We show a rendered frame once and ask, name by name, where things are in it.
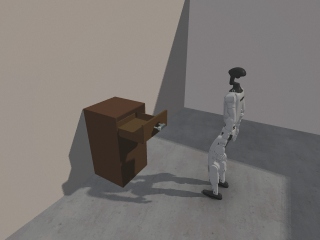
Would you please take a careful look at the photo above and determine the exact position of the left robot upper arm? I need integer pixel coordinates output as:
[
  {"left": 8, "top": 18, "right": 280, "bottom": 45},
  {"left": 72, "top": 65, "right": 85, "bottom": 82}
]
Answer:
[{"left": 225, "top": 93, "right": 237, "bottom": 124}]

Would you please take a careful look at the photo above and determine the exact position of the right robot upper arm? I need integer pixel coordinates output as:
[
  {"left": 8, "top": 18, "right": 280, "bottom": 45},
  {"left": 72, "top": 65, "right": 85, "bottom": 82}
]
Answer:
[{"left": 240, "top": 88, "right": 246, "bottom": 113}]

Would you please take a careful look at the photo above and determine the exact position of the handle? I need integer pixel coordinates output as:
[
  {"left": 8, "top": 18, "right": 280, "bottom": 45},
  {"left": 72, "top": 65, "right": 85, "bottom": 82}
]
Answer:
[{"left": 154, "top": 123, "right": 166, "bottom": 131}]

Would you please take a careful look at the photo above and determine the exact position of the left robot hand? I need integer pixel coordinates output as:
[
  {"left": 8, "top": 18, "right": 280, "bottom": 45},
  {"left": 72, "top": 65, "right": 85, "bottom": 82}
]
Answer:
[{"left": 212, "top": 144, "right": 225, "bottom": 162}]

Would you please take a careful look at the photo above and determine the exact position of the robot head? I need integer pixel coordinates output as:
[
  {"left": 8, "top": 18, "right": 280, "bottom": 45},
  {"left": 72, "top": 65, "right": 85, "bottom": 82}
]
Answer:
[{"left": 228, "top": 67, "right": 246, "bottom": 93}]

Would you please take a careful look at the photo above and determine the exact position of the right robot hand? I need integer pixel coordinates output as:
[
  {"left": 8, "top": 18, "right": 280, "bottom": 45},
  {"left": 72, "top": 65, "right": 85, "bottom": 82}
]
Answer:
[{"left": 233, "top": 128, "right": 239, "bottom": 142}]

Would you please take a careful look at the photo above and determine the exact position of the drawer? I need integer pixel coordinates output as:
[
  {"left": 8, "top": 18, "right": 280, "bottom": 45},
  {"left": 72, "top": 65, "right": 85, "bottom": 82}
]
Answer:
[{"left": 117, "top": 109, "right": 168, "bottom": 144}]

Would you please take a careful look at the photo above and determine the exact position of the robot right forearm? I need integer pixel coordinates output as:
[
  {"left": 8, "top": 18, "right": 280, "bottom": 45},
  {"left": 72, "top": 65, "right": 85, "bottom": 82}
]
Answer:
[{"left": 235, "top": 111, "right": 245, "bottom": 129}]

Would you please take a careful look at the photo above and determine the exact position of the robot left forearm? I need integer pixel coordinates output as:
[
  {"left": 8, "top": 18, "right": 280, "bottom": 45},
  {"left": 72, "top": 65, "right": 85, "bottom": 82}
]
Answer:
[{"left": 219, "top": 118, "right": 234, "bottom": 147}]

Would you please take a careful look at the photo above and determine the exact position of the cabinet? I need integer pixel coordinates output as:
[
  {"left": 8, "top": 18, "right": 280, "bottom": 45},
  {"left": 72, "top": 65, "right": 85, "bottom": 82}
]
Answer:
[{"left": 83, "top": 96, "right": 148, "bottom": 188}]

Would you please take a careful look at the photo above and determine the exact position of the right robot thigh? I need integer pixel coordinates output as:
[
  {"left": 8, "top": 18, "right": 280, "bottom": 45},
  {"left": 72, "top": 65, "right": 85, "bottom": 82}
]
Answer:
[{"left": 217, "top": 132, "right": 227, "bottom": 162}]

